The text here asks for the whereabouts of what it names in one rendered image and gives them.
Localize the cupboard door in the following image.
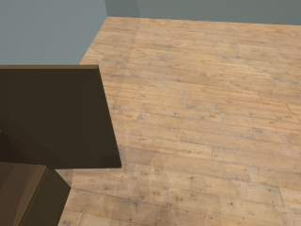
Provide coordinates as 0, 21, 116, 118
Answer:
0, 64, 122, 170

